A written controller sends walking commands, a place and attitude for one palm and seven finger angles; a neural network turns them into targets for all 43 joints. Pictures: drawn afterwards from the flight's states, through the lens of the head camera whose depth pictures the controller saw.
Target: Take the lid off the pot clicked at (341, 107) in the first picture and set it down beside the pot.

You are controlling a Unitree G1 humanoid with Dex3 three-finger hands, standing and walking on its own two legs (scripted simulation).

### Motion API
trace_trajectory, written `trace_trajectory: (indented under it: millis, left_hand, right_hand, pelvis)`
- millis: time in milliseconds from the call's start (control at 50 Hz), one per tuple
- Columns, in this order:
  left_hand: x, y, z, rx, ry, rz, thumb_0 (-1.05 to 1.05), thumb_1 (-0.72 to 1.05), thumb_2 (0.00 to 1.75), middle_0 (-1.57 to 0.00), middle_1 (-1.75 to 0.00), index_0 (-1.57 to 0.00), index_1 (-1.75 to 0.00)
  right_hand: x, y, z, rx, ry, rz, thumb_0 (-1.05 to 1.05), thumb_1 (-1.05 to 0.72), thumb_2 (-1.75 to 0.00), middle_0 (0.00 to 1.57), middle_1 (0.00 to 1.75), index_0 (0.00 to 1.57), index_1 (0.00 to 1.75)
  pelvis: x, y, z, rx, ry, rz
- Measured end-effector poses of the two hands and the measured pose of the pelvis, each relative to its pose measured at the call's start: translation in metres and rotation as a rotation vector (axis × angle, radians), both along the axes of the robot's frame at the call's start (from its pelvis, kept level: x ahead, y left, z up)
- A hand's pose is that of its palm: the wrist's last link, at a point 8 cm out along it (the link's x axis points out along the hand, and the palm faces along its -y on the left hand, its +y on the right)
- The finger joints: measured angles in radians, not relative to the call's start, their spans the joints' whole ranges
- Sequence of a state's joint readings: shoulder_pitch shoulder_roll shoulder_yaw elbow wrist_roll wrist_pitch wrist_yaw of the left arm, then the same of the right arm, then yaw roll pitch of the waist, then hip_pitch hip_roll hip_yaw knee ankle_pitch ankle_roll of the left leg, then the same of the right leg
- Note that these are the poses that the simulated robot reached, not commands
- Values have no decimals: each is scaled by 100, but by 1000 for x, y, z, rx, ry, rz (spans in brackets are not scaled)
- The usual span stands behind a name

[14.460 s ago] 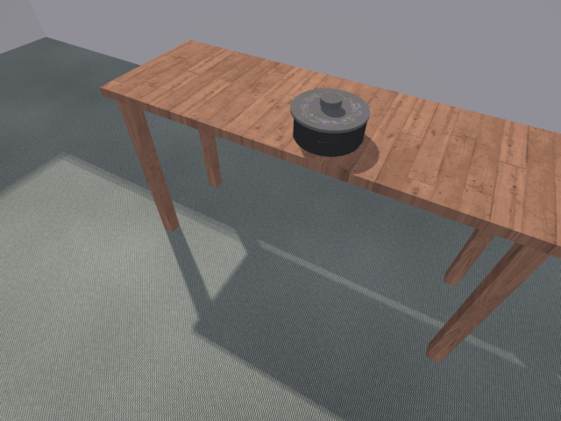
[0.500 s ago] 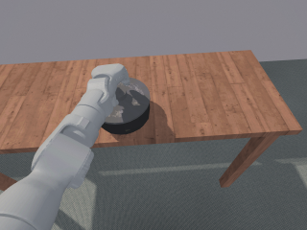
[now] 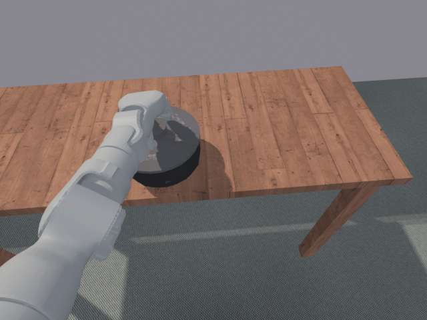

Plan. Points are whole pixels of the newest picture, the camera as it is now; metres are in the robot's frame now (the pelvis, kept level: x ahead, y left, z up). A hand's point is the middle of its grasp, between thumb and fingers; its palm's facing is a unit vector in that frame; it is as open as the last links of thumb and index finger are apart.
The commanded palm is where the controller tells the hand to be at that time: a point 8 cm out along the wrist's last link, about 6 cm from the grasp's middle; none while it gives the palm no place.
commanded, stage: lower the open fingers around the knob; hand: left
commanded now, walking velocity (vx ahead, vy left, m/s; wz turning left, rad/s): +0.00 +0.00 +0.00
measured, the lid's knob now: (154, 129) +0.51 +0.10 +0.05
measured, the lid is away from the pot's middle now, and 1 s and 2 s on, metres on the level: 0.00 0.00 0.00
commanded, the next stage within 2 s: close the fingers and squeeze the knob in 0.72 s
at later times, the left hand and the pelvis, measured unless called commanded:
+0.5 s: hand (148, 128) +0.49 +0.10 +0.08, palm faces -0.36 -0.06 -0.93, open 10.1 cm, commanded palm +0.49 +0.11 +0.13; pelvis -0.01 +0.00 +0.00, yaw -1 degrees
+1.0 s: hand (147, 131) +0.48 +0.10 +0.07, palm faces -0.35 -0.03 -0.94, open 10.1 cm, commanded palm +0.48 +0.10 +0.13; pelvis -0.01 +0.01 +0.00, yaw +0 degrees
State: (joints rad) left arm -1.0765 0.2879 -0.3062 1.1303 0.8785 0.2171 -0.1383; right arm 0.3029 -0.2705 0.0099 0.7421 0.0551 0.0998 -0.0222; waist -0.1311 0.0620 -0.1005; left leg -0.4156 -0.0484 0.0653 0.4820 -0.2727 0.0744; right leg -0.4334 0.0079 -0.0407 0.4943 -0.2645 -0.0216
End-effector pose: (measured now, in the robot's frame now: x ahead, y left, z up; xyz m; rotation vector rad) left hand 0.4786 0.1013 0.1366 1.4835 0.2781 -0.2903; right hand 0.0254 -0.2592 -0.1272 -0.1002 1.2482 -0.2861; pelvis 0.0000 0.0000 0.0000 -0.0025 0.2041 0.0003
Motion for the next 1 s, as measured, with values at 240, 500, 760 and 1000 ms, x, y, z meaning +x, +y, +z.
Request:
trace_trajectory:
  millis: [240, 500, 760, 1000]
  left_hand:
    - [2, -1, -1, 37, 1, -10, 0, -28, 142, -86, -9, -83, -8]
    - [7, 3, 1, 11, 2, 4, 0, -28, 142, -89, -11, -83, -8]
    - [3, 6, -1, 19, -11, -19, 0, -28, 142, -86, -9, -83, -8]
    - [1, 4, -5, 34, -11, -6, 0, -17, 121, -65, -42, -67, -43]
  right_hand:
    - [-9, -3, 2, -16, 1, -21, 1, -91, -90, 20, 30, 20, 30]
    - [-19, 0, 4, -34, 15, -34, 0, -91, -90, 20, 30, 20, 30]
    - [-21, 7, 3, -21, 21, -36, 1, -91, -90, 20, 30, 20, 30]
    - [-9, 13, 0, 0, 1, -14, 0, -91, -90, 20, 30, 20, 30]
  pelvis:
    - [-4, 1, -1, -2, 5, -6]
    - [-7, 4, -2, -5, 18, -12]
    - [-5, 10, -2, -8, 18, -11]
    - [-5, 11, -3, -5, 20, -5]
